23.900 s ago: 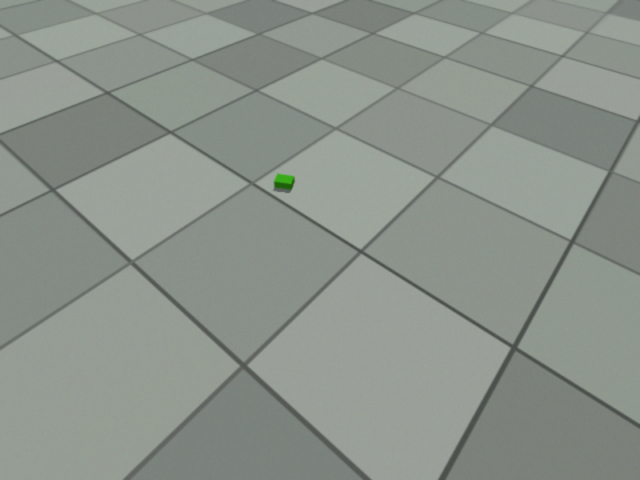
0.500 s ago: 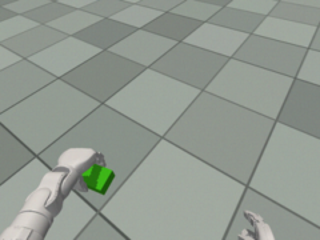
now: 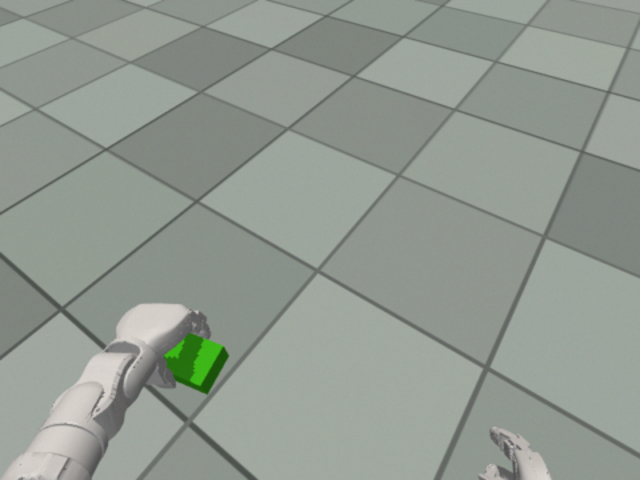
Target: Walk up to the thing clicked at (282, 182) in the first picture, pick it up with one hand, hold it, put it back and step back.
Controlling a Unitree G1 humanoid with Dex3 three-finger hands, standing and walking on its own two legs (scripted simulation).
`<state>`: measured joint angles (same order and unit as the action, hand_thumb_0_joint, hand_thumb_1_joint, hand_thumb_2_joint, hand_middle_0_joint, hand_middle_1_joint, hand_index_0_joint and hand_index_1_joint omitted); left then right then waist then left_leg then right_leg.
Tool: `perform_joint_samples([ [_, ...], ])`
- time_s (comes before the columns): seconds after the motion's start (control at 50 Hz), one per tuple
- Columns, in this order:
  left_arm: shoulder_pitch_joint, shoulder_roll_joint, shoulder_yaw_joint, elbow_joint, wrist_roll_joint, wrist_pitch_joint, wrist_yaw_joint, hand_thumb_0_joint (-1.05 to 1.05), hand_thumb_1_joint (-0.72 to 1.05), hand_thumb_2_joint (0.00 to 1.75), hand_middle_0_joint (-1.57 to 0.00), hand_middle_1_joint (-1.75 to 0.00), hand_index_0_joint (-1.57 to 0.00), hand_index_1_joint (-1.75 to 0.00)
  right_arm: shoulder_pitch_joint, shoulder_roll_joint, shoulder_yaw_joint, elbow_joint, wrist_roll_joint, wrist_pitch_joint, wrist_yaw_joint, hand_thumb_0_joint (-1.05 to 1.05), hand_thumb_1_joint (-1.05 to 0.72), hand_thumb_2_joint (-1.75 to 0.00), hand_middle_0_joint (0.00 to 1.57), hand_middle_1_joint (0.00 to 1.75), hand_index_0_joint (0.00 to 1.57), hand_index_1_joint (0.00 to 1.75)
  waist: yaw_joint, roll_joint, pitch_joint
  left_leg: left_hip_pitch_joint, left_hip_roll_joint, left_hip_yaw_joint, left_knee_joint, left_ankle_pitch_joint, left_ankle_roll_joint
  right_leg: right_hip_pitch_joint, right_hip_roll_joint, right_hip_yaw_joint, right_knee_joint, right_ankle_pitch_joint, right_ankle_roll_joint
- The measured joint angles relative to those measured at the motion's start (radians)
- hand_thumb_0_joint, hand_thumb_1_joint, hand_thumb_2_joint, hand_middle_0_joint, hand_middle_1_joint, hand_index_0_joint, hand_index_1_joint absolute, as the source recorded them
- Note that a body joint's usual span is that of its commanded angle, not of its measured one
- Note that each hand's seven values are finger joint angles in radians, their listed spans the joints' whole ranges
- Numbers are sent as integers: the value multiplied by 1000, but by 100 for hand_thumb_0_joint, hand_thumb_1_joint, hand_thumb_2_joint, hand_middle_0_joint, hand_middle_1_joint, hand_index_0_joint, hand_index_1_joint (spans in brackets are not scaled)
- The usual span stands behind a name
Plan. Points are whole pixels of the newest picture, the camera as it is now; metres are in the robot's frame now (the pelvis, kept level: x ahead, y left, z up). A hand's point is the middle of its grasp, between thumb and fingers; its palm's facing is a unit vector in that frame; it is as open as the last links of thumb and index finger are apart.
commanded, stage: crouch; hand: left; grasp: from above
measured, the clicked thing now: (190, 359) +0.30 +0.20 -0.08
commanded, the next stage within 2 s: lower in 1.68 s
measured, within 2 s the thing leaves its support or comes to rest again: neither
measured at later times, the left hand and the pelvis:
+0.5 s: hand (198, 385) +0.33 +0.24 -0.29, palm faces -0.41 +0.08 -0.91, open 8.4 cm; pelvis -0.06 +0.02 -0.17, yaw +0 degrees
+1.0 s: hand (219, 403) +0.36 +0.25 -0.49, palm faces -0.43 +0.05 -0.90, open 8.4 cm; pelvis -0.08 +0.01 -0.32, yaw -1 degrees
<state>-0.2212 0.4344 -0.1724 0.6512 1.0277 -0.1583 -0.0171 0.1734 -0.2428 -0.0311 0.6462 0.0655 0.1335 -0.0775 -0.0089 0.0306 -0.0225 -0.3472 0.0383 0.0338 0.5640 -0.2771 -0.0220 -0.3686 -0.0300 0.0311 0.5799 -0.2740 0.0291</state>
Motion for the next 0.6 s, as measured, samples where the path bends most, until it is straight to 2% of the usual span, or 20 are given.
perform_joint_samples([
  [0.06,-25,-2,4,61,34,-28,50,3,32,21,-109,-29,-84,-24,-7,0,-2,-4,-12,3,8,1,-90,-90,20,30,20,30,-6,-12,-8,-87,1,-9,73,-23,-1,-81,0,-5,68,-23,-1],
  [0.14,-89,2,7,151,100,-57,138,3,32,21,-109,-29,-83,-25,-13,-6,-15,-2,-34,5,24,1,-91,-90,20,30,20,30,-12,-24,-37,-268,5,-25,236,-77,-7,-253,4,-14,218,-73,-1],
  [0.22,-179,2,8,264,160,-55,239,2,32,21,-109,-29,-83,-26,-12,-17,-30,5,-54,5,41,1,-91,-91,20,30,20,30,-27,-26,-71,-474,8,-42,424,-140,-8,-448,7,-21,391,-130,3],
  [0.28,-248,-3,14,349,185,-40,299,2,32,21,-109,-29,-83,-27,-8,-22,-40,22,-66,-3,48,1,-91,-91,20,30,20,30,-43,-26,-95,-627,7,-52,557,-180,-5,-595,8,-24,515,-167,6],
  [0.4,-354,5,39,457,208,-5,358,1,32,22,-110,-28,-83,-28,15,-20,-51,65,-89,-38,45,1,-91,-91,20,30,20,30,-82,-14,-136,-912,5,-66,789,-239,7,-869,9,-24,730,-220,14],
  [0.6,-468,37,82,532,199,25,366,0,30,24,-110,-28,-83,-28,56,8,-43,110,-112,-96,51,1,-91,-90,20,30,20,30,-137,13,-168,-1269,-4,-75,1096,-309,26,-1214,10,-14,1021,-285,26],
])
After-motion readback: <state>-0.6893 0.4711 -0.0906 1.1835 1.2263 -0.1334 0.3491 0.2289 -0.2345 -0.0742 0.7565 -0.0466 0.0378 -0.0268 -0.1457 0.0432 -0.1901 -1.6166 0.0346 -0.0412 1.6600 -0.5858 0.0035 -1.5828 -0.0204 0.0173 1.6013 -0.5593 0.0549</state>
